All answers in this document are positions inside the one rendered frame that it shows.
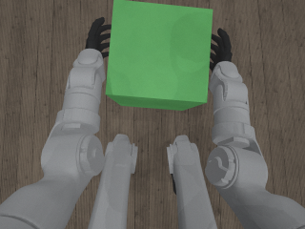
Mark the robot right thigh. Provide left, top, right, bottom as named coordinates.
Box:
left=166, top=140, right=217, bottom=229

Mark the robot right shin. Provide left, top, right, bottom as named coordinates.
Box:
left=173, top=135, right=200, bottom=181

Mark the robot right upper arm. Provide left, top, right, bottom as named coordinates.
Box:
left=205, top=145, right=305, bottom=229

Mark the left robot hand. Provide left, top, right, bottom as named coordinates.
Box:
left=85, top=17, right=112, bottom=58

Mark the carton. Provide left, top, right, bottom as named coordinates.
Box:
left=105, top=0, right=214, bottom=111

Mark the robot left forearm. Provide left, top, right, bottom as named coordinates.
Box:
left=41, top=49, right=106, bottom=169

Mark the robot left upper arm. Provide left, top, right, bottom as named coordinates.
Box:
left=0, top=133, right=105, bottom=229

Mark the right robot hand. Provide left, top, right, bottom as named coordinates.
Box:
left=209, top=28, right=233, bottom=72

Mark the robot right forearm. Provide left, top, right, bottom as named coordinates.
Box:
left=208, top=61, right=264, bottom=159

